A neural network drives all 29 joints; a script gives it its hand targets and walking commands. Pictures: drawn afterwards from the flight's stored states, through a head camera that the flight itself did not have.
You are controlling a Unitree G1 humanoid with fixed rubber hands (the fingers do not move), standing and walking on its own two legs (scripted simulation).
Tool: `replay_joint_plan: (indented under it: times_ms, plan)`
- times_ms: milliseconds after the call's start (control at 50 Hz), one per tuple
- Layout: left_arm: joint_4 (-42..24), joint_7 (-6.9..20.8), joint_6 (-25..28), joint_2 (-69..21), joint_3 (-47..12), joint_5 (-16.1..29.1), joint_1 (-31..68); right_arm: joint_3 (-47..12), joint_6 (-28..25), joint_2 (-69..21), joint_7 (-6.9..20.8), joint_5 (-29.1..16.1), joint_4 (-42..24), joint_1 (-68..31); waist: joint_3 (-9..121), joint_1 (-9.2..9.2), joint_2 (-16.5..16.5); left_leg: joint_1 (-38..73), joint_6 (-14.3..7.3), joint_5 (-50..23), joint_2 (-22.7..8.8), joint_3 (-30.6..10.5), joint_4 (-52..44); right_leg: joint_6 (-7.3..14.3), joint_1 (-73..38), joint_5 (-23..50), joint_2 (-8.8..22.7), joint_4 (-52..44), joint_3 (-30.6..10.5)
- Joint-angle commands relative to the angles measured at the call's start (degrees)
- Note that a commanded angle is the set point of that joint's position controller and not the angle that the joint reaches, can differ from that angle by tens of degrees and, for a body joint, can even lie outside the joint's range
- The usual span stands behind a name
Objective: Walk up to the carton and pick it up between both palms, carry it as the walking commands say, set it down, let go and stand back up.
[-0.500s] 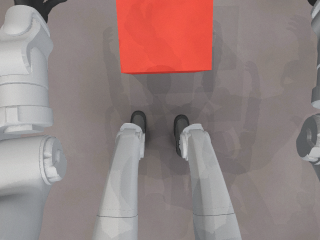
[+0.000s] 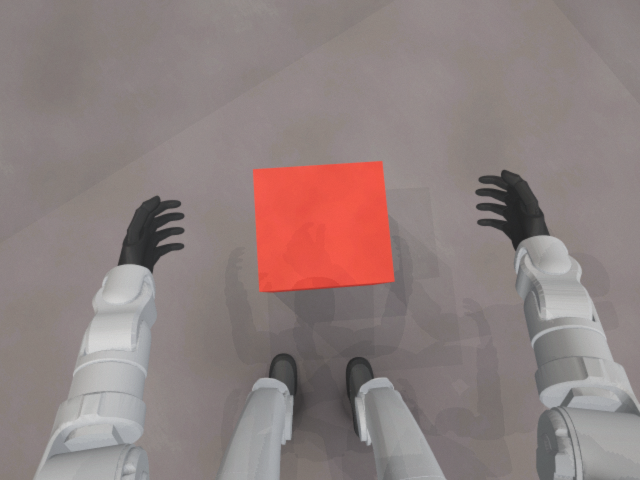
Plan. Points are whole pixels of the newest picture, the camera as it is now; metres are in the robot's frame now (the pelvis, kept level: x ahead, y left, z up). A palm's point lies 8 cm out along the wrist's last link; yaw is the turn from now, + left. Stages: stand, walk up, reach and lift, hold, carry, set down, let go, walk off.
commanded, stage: let go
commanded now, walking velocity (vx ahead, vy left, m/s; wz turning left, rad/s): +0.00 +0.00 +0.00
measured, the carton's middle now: (320, 234) +0.46 -0.01 -0.58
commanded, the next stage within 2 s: stand in 0.94 s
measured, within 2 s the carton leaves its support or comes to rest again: neither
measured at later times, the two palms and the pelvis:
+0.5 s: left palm (81, 432) +0.20 +0.23 -0.02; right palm (588, 407) +0.21 -0.24 -0.02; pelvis +0.03 +0.00 +0.06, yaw +0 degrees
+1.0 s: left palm (87, 454) +0.18 +0.22 -0.02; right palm (601, 435) +0.18 -0.24 -0.01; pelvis +0.03 -0.01 +0.06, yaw +0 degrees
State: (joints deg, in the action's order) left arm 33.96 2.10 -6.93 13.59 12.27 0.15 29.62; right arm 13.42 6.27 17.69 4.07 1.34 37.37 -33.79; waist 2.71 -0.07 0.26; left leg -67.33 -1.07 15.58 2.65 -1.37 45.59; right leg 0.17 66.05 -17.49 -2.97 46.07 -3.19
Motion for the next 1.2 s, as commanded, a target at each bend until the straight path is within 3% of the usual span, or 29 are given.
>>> replay_joint_plan:
  times_ms: [0, 100, 140, 160, 180, 220, 240, 300, 320, 360, 400, 520, 560, 580, 600, 620, 640, 680, 740, 760, 880, 920, 940, 960, 980, 1020, 1060, 1140, 1180]
  plan:
    - [-10.34, -0.08, 3.61, 6.03, -0.40, 1.15, -5.54, -0.84, -3.69, 6.89, 0.37, -0.82, -8.90, 5.61, 57.30, -0.62, -0.53, 48.27, 3.14, -46.39, -1.98, -3.28, 2.51, -0.73, -26.81, 35.26, 1.82, -1.03, -0.08]
    - [-7.59, 0.72, 5.34, 4.90, -2.14, 1.46, -17.48, -1.16, -5.46, 4.51, -0.37, -0.14, -10.13, 15.17, 42.51, -0.17, -0.04, 47.19, 2.94, -39.64, -1.74, -2.32, -2.37, -0.80, -30.34, 29.59, 1.33, -5.22, 0.28]
    - [-9.29, 0.67, 5.52, 2.88, -3.76, 2.23, -22.52, -1.80, -5.64, 3.42, -0.58, -0.06, -9.62, 21.99, 39.00, 0.65, -0.24, 50.54, 3.27, -37.87, -1.59, -2.42, -4.43, -0.44, -34.26, 27.52, 0.91, -6.87, 0.79]
    - [-10.17, 0.59, 5.89, 4.42, -2.79, 1.29, -21.49, -1.94, -6.13, 3.08, -0.63, -0.30, -10.73, 20.32, 35.33, -0.62, -1.01, 50.52, 3.50, -35.20, -1.71, -2.41, -5.74, -0.67, -33.10, 24.98, 1.19, -8.24, 0.47]
    - [-10.80, 0.67, 6.43, 3.63, -4.42, 2.11, -22.78, -2.41, -6.54, 2.64, -0.70, -0.72, -12.22, 22.53, 33.19, 0.75, 0.21, 51.79, 2.96, -35.55, -1.80, -2.51, -6.49, -0.41, -34.54, 25.35, 0.81, -9.16, 0.72]
    - [-10.93, 0.51, 6.75, 3.37, -5.01, 1.74, -26.63, -2.20, -6.58, 3.09, -0.93, 0.48, -11.60, 27.07, 28.90, 0.83, -1.09, 53.37, 3.78, -31.88, -2.05, -2.16, -9.73, -0.58, -37.24, 21.08, 0.73, -11.31, 1.43]
    - [-13.84, 0.50, 7.15, 4.43, -4.95, 0.75, -28.46, -3.19, -6.98, 2.11, -0.90, 0.09, -13.73, 29.35, 28.73, -0.07, -1.95, 54.91, 3.69, -31.56, -1.58, -1.61, -10.34, -0.47, -38.78, 21.83, 0.72, -12.35, 1.36]
    - [-13.99, 0.43, 7.59, 3.61, -6.65, 1.33, -33.89, -5.07, -7.68, 1.06, -1.17, -0.14, -15.84, 33.79, 22.78, 0.05, -1.29, 58.17, 3.45, -29.69, -1.31, -1.46, -13.27, -0.17, -43.30, 20.92, 0.78, -15.47, 1.42]
    - [-15.64, 0.42, 7.73, 2.75, -6.90, 1.73, -35.17, -5.56, -8.07, 1.45, -1.26, -0.45, -18.06, 35.02, 21.09, 0.20, 0.76, 58.16, 3.59, -28.31, -1.21, -1.24, -14.26, -0.08, -45.98, 20.58, 0.35, -16.60, 1.29]
    - [-15.46, 0.34, 7.69, 3.54, -7.03, 1.63, -37.83, -6.33, -7.53, 0.57, -1.01, -0.57, -16.59, 38.64, 17.40, 0.07, -2.03, 60.01, 3.95, -25.58, -1.11, -0.89, -16.99, -0.12, -48.72, 18.06, 0.65, -18.46, 2.14]
    - [-14.98, 0.58, 7.43, 3.53, -7.12, 1.67, -40.20, -7.70, -7.13, 0.54, -1.00, -0.56, -17.83, 40.45, 11.23, 0.45, 0.98, 59.74, 3.20, -21.38, -0.71, -0.61, -19.55, -0.06, -51.21, 17.20, 0.65, -20.65, 1.69]
    - [-18.80, 1.92, 4.86, 3.65, -7.70, -0.30, -38.22, -9.59, -4.45, -0.81, -0.31, -0.60, -20.20, 42.11, -1.18, 0.77, -0.81, 61.45, 2.18, -8.03, -0.79, 0.49, -23.44, -0.02, -55.59, 8.56, 1.45, -24.48, 1.41]
    - [-19.63, 2.60, 3.68, 3.29, -8.84, 0.32, -37.54, -9.26, -2.96, -0.35, -0.34, -0.05, -20.79, 42.41, -5.11, 2.34, 1.01, 61.33, 2.03, -3.18, -0.66, 1.05, -24.36, -0.04, -56.36, 5.30, 1.58, -25.15, 1.38]
    - [-18.31, 2.68, 2.56, 3.79, -8.38, -0.50, -37.24, -9.08, -2.06, -0.77, -0.08, -0.16, -21.25, 40.67, -7.24, 1.02, 0.44, 60.78, 1.63, 0.55, -0.99, 1.40, -24.84, -0.03, -56.71, 1.60, 1.52, -25.33, 2.02]
    - [-18.31, 2.77, 1.78, 4.07, -7.81, -0.65, -37.69, -9.06, -1.39, -0.98, 0.08, -0.01, -20.68, 42.53, -6.38, 1.50, 0.35, 62.76, 1.79, 0.45, -0.51, 1.62, -24.52, -0.02, -56.71, 0.96, 1.81, -25.54, 2.06]
    - [-16.80, 2.83, 1.20, 4.61, -7.65, -1.23, -38.23, -8.86, -1.20, -0.45, 0.02, 0.09, -22.61, 40.68, -8.22, 0.24, 1.58, 63.47, 1.79, -0.15, -0.22, 1.74, -23.21, 0.38, -55.69, -0.12, 2.58, -26.19, 1.75]
    - [-19.24, 2.68, 1.22, 4.94, -7.80, -1.31, -36.35, -9.25, -0.92, -0.64, 0.06, -0.21, -22.41, 40.33, -8.57, 0.52, -1.28, 62.54, 1.73, 1.05, -0.72, 1.90, -23.62, -0.05, -56.29, 0.96, 2.40, -25.13, 1.89]
    - [-18.48, 2.74, 0.56, 4.76, -8.31, -0.76, -37.64, -9.19, -0.19, -0.95, 0.17, -0.23, -23.29, 40.97, -7.14, 0.35, 1.69, 65.47, 1.31, -2.48, 0.02, 1.83, -22.65, -0.04, -56.40, 2.87, 2.58, -25.57, 1.72]
    - [-17.15, 2.23, -0.20, 5.08, -7.03, -1.78, -38.11, -8.77, 0.81, -1.14, 0.14, 0.06, -21.91, 41.41, -6.75, -0.59, -0.68, 63.74, 1.07, -3.31, -0.09, 1.96, -23.34, -0.65, -60.08, 6.62, 2.03, -23.83, 1.90]
    - [-16.09, 2.02, -0.44, 4.84, -6.90, -1.74, -39.23, -8.45, 0.78, -1.02, -0.14, 0.57, -21.66, 41.72, -6.91, -0.34, 1.22, 64.25, 1.36, -5.00, 0.02, 1.93, -23.51, -0.72, -59.77, 7.67, 1.91, -24.25, 1.92]
    - [-17.66, 0.82, -1.61, 3.65, -7.15, -1.25, -40.42, -8.18, 0.01, -0.95, -1.20, 0.12, -21.20, 43.43, -2.75, 0.52, 0.71, 64.90, 1.71, -12.04, 0.62, 0.98, -22.43, -1.22, -62.85, 15.58, 1.64, -23.08, 1.94]
    - [-16.84, -0.07, -2.81, 4.37, -6.71, -1.06, -41.78, -8.81, -0.51, -0.07, -2.31, -0.56, -19.51, 45.02, -4.00, 0.72, 2.29, 62.12, 1.42, -13.44, 0.68, 0.58, -22.26, -1.81, -63.71, 19.65, 1.83, -22.41, 1.48]
    - [-8.25, -2.32, 0.96, 12.20, -5.03, -1.48, -39.23, -7.15, -2.37, 6.16, -3.80, 0.01, -10.35, 44.76, 4.48, -0.92, 3.75, 58.85, 2.34, -14.14, -4.00, -1.76, -18.57, -1.55, -59.84, 16.54, 5.13, -20.60, -0.75]
    - [-7.37, -3.07, 2.54, 11.91, -5.30, -2.16, -40.62, -7.27, -3.32, 6.28, -3.91, 0.23, -9.46, 45.88, 3.50, -0.19, 3.16, 58.94, 2.31, -8.73, -3.39, -2.88, -18.73, -1.23, -57.91, 9.02, 5.21, -22.39, -2.38]
    - [-6.95, -3.06, 3.60, 11.12, -5.58, -2.17, -39.80, -6.95, -4.34, 7.83, -4.15, 0.87, -8.75, 46.41, 3.11, 0.15, 1.47, 59.50, 1.99, -8.88, -4.31, -3.19, -19.01, -0.86, -57.34, 8.65, 5.66, -22.10, -2.66]
    - [-4.80, -2.89, 5.04, 10.41, -6.21, -2.31, -39.58, -7.58, -5.54, 6.47, -3.91, 0.64, -7.36, 43.54, 1.53, -0.61, 1.32, 56.71, 1.34, -9.32, -5.05, -4.01, -20.03, -0.24, -55.56, 10.21, 5.98, -22.28, -3.03]
    - [-2.42, -2.82, 5.96, 10.97, -6.30, -1.91, -40.41, -7.70, -6.57, 6.98, -3.81, 0.85, -5.14, 44.46, 1.69, -0.56, -1.85, 56.56, 0.67, -12.70, -5.76, -5.15, -20.42, -0.33, -56.36, 13.06, 6.45, -22.58, -4.09]
    - [1.14, -2.58, 7.49, 11.47, -6.82, -2.22, -39.11, -8.14, -7.26, 6.98, -4.49, 0.44, -2.17, 44.49, 2.73, -0.12, 0.85, 57.49, 0.60, -21.72, -6.60, -4.56, -19.35, 0.13, -57.90, 22.88, 6.75, -21.04, -3.25]
    - [2.81, -2.61, 7.94, 11.91, -6.92, -2.03, -39.80, -7.67, -7.52, 9.26, -4.57, 0.58, -0.77, 44.29, 3.02, -0.45, 0.96, 58.54, 1.05, -21.74, -6.52, -4.59, -20.41, -0.33, -57.84, 21.65, 6.79, -22.01, -3.20]
